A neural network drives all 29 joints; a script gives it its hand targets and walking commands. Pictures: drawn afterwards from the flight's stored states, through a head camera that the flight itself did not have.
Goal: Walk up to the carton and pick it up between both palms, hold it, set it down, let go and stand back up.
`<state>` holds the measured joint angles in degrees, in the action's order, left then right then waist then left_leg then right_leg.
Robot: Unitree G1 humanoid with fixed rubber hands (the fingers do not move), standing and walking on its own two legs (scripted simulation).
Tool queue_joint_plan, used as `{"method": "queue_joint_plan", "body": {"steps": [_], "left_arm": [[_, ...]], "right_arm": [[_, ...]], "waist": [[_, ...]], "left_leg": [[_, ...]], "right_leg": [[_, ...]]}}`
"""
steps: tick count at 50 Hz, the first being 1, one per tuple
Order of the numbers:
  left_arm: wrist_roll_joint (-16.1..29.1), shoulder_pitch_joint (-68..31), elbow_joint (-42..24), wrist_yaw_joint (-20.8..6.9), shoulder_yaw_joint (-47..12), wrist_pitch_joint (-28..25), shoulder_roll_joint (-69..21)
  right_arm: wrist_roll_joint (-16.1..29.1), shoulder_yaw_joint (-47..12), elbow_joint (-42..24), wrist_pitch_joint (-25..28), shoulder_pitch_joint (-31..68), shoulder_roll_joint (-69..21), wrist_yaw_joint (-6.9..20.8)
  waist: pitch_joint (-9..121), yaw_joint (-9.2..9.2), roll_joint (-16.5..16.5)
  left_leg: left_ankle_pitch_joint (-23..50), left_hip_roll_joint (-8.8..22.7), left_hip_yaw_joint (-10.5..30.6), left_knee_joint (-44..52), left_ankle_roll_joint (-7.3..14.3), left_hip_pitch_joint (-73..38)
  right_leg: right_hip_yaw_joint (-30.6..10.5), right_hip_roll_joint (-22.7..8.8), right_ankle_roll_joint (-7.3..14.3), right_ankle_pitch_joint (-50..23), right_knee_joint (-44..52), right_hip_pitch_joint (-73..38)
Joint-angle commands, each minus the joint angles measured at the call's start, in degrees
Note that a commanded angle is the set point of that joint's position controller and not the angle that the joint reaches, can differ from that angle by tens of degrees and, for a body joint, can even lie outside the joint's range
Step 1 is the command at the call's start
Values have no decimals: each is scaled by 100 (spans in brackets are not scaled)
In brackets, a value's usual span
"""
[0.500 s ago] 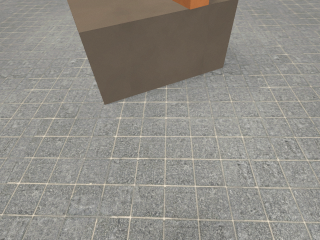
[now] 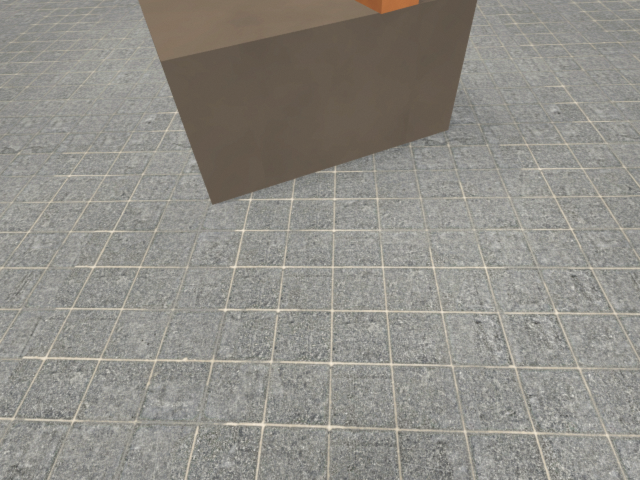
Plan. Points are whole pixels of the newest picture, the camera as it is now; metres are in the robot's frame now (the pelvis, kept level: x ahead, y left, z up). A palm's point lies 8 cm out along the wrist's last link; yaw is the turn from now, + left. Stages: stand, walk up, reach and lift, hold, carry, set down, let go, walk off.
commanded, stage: stand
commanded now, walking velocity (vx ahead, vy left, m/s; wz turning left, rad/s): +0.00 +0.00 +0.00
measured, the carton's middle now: out of the picture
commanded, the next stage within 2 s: walk up in 0.46 s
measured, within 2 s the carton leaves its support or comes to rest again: neither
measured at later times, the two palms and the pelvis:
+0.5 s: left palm out of the picture -0.04 +0.19 -0.15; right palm out of the picture -0.05 -0.20 -0.15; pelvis +0.00 +0.00 +0.00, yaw +0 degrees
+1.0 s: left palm out of the picture +0.13 +0.19 -0.13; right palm out of the picture -0.01 -0.32 -0.16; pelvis +0.07 -0.08 -0.02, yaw +3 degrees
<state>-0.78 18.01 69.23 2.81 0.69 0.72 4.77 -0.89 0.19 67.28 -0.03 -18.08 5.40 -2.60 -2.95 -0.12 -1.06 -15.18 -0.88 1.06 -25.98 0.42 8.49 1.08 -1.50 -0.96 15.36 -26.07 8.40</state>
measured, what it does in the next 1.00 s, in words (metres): steps to the right: right foot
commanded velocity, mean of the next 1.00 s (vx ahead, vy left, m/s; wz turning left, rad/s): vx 0.00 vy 0.00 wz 0.00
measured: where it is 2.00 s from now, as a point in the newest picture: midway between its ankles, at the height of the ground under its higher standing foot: (402, 365)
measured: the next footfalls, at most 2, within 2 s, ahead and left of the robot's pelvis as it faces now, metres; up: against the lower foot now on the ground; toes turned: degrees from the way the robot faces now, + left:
right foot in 0.98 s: +0.17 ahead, -0.21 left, +0.00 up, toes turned +0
left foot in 1.46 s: +0.41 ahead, +0.03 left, +0.00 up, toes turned +22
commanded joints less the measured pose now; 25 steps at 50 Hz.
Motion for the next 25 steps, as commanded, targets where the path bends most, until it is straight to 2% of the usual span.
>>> {"method": "queue_joint_plan", "body": {"steps": [1, 2, 3, 4, 5, 6, 7, 8, 9, 10, 11, 12, 13, 14, 15, 16, 17, 18, 19, 20, 21, 22, 23, 24, 25], "left_arm": [[15, 443, -59, 10, -8, -110, 464], [32, 477, -127, 36, 41, -98, 327], [0, 638, -1, 64, -11, -100, 442], [0, 432, -128, -3, 49, -100, 445], [-36, 320, -215, -24, 77, -105, 681], [19, 365, -195, 3, 21, -113, 395], [-34, 546, -39, 16, -3, -77, 431], [24, 562, -91, -17, -31, -88, 207], [-37, 475, -73, -30, 13, -90, 577], [79, 635, -100, -59, 49, -121, 314], [-10, 570, -115, -61, -67, -125, 246], [-16, 343, -163, -3, 8, -108, 307], [42, 295, -297, -13, 56, -122, 528], [14, 174, -236, -23, 27, -139, 342], [-50, 386, -190, 11, 12, -148, 315], [-4, 483, -124, 33, 38, -88, 416], [-4, 618, -109, -16, 37, -102, 355], [47, 783, -101, -28, 43, -124, 417], [12, 859, -18, 8, 57, -129, 383], [-6, 561, -74, 20, 99, -75, 623], [-22, 600, -82, 16, 76, -73, 306], [39, 652, -66, 29, -49, -80, 188], [-10, 658, -166, 1, -5, -120, 205], [9, 272, -243, -9, 0, -110, 402], [-72, 190, -359, -3, 132, -150, 684]], "right_arm": [[24, 57, 7, 29, -641, 484, -65], [36, -37, -41, 54, -499, 237, -14], [21, 2, 1, 33, -458, 339, 1], [-27, -7, -76, 4, -326, 301, -65], [-39, 0, -74, -14, -409, 509, -14], [50, -19, -89, 55, -499, 391, -29], [-36, 7, -54, 56, -339, 502, -10], [47, 52, -94, 51, -473, 495, -16], [66, -3, 66, 35, -637, 445, -15], [48, -114, 32, 77, -556, 75, -32], [53, -27, 126, 41, -975, 368, -36], [68, 13, -14, 114, -431, 540, -16], [-26, -4, -46, 87, -413, 334, -22], [17, 8, -33, 76, -274, 549, -21], [-36, 54, -107, 70, -325, 612, -43], [48, -3, -3, 88, -576, 292, -24], [21, 23, 33, 113, -495, 480, -56], [66, -25, 111, 97, -794, 465, -41], [36, -31, 58, 62, -566, 282, 2], [0, -12, -30, 98, -409, 292, 13], [7, -2, -100, 90, -381, 379, 28], [19, 26, -137, 78, -377, 466, 27], [30, -29, -58, 84, -565, 278, -15], [33, 58, -65, 97, -333, 575, -24], [0, 97, -54, 74, -238, 723, -63]], "waist": [[-333, -169, 113], [-190, 49, 31], [-588, -60, -7], [-574, 25, 168], [-562, -21, 143], [-463, -69, 222], [-497, -42, 331], [-464, -27, 333], [-274, -116, 340], [-411, 69, 49], [-344, -129, -169], [-526, -137, -54], [-247, -27, -91], [-560, 7, -228], [-455, 72, 153], [-461, -12, 27], [-217, 28, 58], [-288, 46, 34], [-471, 53, -27], [-361, 1, 49], [-382, 75, 525], [-490, 55, 104], [-417, 55, 92], [-390, -63, 256], [-565, 30, 186]], "left_leg": [[957, 449, 449, 627, 162, 49], [727, 563, 512, 599, 202, 325], [693, 400, 368, 524, 152, 461], [607, 408, 390, 519, 202, 503], [532, 393, 417, 575, 119, 561], [516, 427, 469, 572, 188, 592], [445, 512, 485, 588, 158, 509], [697, 390, 467, 477, 125, 400], [671, 439, 381, 555, 134, 213], [619, 408, 388, 481, 105, 233], [421, 451, 428, 596, 135, 171], [657, 487, 516, 601, 167, 448], [502, 481, 518, 648, 143, 426], [422, 441, 508, 707, 99, 766], [334, 565, 631, 773, 200, 630], [564, 407, 456, 708, 129, 380], [732, 497, 493, 659, 176, 210], [724, 499, 602, 667, 178, 360], [741, 467, 573, 663, 170, 506], [468, 434, 432, 622, 141, 400], [680, 459, 431, 568, 185, 192], [650, 488, 449, 656, 179, 326], [713, 436, 507, 656, 162, 502], [789, 460, 376, 506, 193, 468], [615, 401, 449, 655, 144, 727]], "right_leg": [[-392, -350, 184, -715, 484, 439], [-394, -317, 212, -575, 596, 135], [-438, -363, 128, -737, 605, 239], [-489, -417, 188, -472, 667, 368], [-436, -351, 185, -588, 667, 384], [-305, -330, 215, -674, 649, 286], [-341, -368, 191, -539, 625, 350], [-365, -265, 166, -704, 578, 314], [-332, -366, 140, -677, 588, 323], [-442, -238, 190, -673, 647, 473], [-413, -400, 254, -646, 616, 471], [-381, -333, 237, -802, 621, 454], [-342, -297, 204, -717, 608, 294], [-304, -306, 207, -721, 593, 104], [-370, -449, 309, -650, 543, 223], [-381, -359, 242, -872, 517, 332], [-330, -287, 189, -789, 462, 324], [-308, -303, 152, -750, 549, 174], [-396, -326, 232, -664, 563, 306], [-355, -337, 179, -699, 576, 244], [-348, -347, 185, -715, 424, 483], [-391, -337, 166, -667, 563, 574], [-344, -377, 140, -740, 583, 111], [-404, -337, 199, -803, 682, 349], [-466, -421, 219, -487, 717, 316]]}}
